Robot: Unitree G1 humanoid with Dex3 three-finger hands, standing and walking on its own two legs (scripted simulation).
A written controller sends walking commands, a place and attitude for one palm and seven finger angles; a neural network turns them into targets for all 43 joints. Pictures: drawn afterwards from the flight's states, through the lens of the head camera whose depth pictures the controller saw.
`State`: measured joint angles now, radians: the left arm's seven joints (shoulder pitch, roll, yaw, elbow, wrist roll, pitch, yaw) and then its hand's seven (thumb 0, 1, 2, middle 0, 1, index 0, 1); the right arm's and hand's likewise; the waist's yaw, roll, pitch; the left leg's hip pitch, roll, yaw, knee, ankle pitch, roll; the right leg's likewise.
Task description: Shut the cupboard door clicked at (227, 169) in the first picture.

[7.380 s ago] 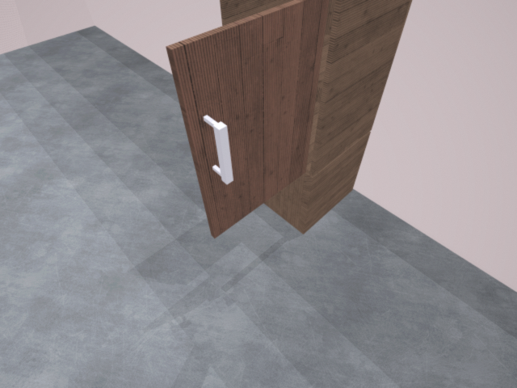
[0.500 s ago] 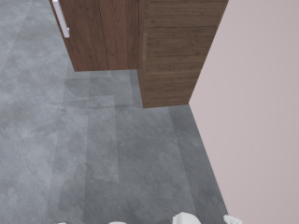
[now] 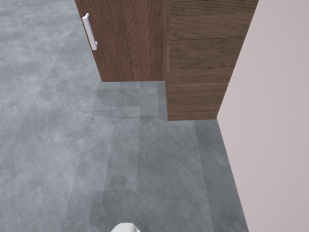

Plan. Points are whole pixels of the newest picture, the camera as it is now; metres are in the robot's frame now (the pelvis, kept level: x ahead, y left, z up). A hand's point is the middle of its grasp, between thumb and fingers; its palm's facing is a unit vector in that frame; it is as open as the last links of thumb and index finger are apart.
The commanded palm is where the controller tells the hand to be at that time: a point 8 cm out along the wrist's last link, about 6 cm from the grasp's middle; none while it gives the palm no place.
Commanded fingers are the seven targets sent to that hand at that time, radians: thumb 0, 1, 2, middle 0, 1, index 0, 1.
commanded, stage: take the last steps up to it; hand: left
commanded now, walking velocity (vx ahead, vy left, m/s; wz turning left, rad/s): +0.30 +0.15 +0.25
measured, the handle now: (91, 32) +0.99 +0.38 +0.00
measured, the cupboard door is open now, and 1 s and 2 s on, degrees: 88 88 88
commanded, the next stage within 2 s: come to a stop and stand still in 1.44 s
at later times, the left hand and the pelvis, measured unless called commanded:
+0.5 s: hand out of the picture +0.07 +0.29 -0.18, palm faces +0.16 -0.97 -0.19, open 7.4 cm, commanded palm none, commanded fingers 0.00 0.90 0.90 -0.20 -0.30 -0.20 -0.30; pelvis +0.08 +0.10 +0.00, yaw +5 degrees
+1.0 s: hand (89, 173) +0.32 +0.26 -0.16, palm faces +0.13 -0.97 -0.23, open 7.1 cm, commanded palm none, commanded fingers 0.00 0.90 0.90 -0.20 -0.30 -0.20 -0.30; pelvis +0.26 +0.06 +0.00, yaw +4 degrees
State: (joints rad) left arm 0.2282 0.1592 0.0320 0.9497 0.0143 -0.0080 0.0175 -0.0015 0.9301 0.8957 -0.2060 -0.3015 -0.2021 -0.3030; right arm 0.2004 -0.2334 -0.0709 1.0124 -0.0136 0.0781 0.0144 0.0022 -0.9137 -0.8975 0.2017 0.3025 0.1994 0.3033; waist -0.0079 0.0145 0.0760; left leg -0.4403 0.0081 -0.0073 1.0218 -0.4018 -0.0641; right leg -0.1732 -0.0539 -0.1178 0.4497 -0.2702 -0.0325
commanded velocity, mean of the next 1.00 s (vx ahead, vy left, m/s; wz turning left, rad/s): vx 0.30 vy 0.05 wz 0.01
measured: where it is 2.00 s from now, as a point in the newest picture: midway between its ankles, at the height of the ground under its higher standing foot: (142, 183)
